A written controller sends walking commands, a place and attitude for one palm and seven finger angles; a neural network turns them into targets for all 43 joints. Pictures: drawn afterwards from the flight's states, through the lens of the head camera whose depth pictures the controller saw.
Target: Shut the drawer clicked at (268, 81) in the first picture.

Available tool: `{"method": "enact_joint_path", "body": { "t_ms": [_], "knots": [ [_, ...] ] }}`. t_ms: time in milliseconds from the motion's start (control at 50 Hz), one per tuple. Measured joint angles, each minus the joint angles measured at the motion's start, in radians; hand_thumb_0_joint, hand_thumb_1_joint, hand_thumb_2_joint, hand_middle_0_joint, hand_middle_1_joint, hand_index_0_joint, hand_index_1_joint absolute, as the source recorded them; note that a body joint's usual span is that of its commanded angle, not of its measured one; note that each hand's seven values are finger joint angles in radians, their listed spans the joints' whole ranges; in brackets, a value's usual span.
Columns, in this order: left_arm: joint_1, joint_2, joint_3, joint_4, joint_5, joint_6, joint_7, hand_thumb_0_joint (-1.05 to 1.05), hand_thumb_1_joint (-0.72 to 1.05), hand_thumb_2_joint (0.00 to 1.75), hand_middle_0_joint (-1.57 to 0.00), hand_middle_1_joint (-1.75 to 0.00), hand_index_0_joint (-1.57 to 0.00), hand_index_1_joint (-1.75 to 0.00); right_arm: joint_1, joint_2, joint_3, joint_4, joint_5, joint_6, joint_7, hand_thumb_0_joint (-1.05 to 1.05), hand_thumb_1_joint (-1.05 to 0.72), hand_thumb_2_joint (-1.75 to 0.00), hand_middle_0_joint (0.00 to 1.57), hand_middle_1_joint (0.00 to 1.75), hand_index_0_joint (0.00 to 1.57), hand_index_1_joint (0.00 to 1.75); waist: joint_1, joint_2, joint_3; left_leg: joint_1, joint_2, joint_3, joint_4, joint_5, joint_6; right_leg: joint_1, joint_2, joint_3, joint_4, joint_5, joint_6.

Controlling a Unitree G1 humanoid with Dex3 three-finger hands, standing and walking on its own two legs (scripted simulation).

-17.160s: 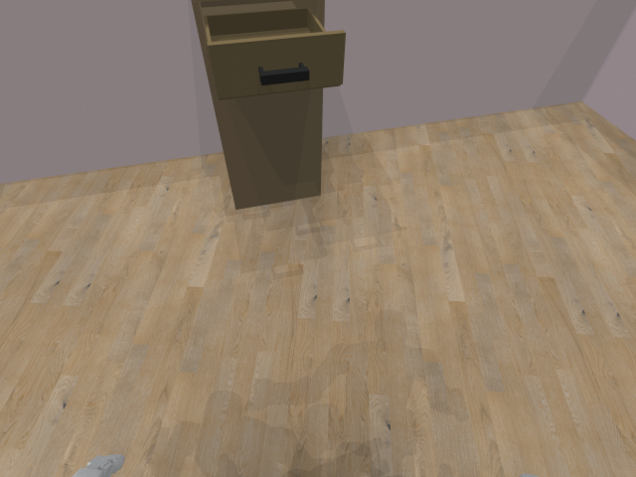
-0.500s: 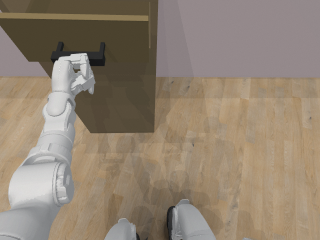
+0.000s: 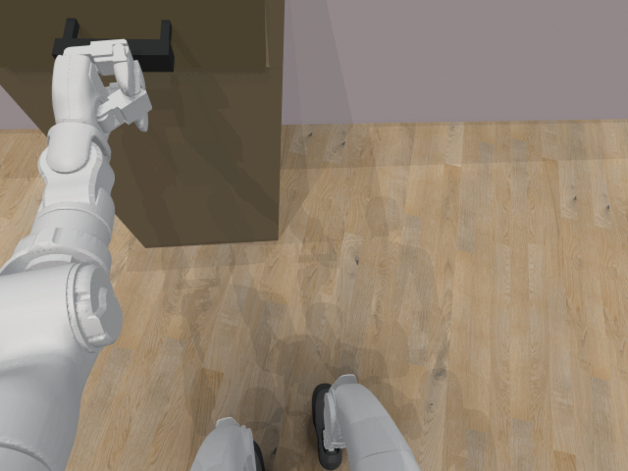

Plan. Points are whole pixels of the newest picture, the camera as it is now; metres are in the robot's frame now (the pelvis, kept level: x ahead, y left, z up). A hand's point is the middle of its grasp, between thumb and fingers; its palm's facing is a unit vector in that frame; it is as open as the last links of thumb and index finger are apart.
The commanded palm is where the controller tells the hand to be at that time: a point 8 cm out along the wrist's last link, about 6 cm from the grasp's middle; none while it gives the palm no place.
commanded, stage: push the drawer shut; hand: left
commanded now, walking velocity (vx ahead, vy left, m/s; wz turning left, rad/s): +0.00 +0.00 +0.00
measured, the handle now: (118, 41) +0.63 +0.15 +0.08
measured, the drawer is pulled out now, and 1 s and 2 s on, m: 0.01 0.00 0.00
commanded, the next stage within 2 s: pull the fist back off the drawer in 0.58 s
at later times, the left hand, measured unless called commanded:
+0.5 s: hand (130, 85) +0.57 +0.14 +0.07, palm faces -0.04 -1.00 -0.05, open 3.0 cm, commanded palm +0.60 +0.15 +0.08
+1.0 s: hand (127, 83) +0.57 +0.14 +0.08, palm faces -0.04 -1.00 -0.05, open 3.2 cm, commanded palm +0.57 +0.16 +0.08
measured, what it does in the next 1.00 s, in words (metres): stands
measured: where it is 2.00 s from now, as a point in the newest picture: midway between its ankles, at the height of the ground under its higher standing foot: outside the picture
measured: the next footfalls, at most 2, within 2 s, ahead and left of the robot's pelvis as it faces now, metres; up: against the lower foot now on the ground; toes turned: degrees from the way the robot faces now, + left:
none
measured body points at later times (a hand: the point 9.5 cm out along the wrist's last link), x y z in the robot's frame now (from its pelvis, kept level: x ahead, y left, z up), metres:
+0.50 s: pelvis -0.01 +0.01 -0.01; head +0.17 +0.04 +0.40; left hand +0.57 +0.19 +0.08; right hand -0.05 -0.25 -0.11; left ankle -0.03 +0.09 -0.66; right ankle +0.08 -0.11 -0.66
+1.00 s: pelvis -0.02 +0.01 -0.02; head +0.16 +0.04 +0.39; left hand +0.57 +0.19 +0.08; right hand -0.07 -0.24 -0.11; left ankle -0.03 +0.09 -0.66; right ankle +0.08 -0.11 -0.66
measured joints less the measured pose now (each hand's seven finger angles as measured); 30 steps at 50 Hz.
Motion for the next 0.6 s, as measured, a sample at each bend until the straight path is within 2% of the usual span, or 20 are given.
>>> {"method": "enact_joint_path", "body": {
  "t_ms": [60,120,260,600],
  "knots": [
    [-0.028,0.016,0.003,0.014,0.007,0.007,0.001,-0.03,0.75,0.90,-1.40,-1.60,-1.40,-1.60,0.005,0.001,0.003,-0.004,-0.004,0.007,0.002,0.00,-0.90,-0.90,0.20,0.30,0.20,0.30,-0.009,0.002,0.002,-0.015,0.001,-0.002,0.008,-0.004,0.002,-0.012,0.001,-0.002,0.002,-0.001,0.002],
    [-0.035,0.021,0.007,0.020,0.012,0.003,-0.015,-0.05,0.70,0.91,-1.40,-1.60,-1.40,-1.60,0.018,0.002,0.004,-0.005,-0.008,0.015,0.004,0.00,-0.90,-0.90,0.20,0.30,0.20,0.30,-0.007,0.006,-0.002,-0.027,0.001,-0.006,0.015,-0.007,0.003,-0.021,0.000,-0.006,0.005,-0.003,0.004],
    [-0.078,0.034,-0.012,0.050,0.021,0.018,-0.003,-0.08,0.62,0.91,-1.40,-1.60,-1.40,-1.60,0.024,0.010,0.011,0.007,-0.016,0.026,0.010,0.00,-0.90,-0.90,0.20,0.30,0.21,0.30,-0.015,0.007,-0.002,-0.052,-0.001,-0.025,0.035,-0.010,0.004,-0.030,-0.004,-0.024,0.008,-0.004,0.005],
    [-0.197,0.074,-0.079,0.129,0.031,0.054,0.038,-0.03,0.55,0.94,-1.40,-1.60,-1.41,-1.60,0.024,0.002,0.029,0.034,-0.031,-0.016,0.006,0.00,-0.90,-0.90,0.20,0.30,0.21,0.30,-0.046,0.009,-0.003,-0.129,-0.010,-0.052,0.083,0.000,0.007,-0.081,-0.015,-0.048,0.027,0.012,0.006]
  ]
}}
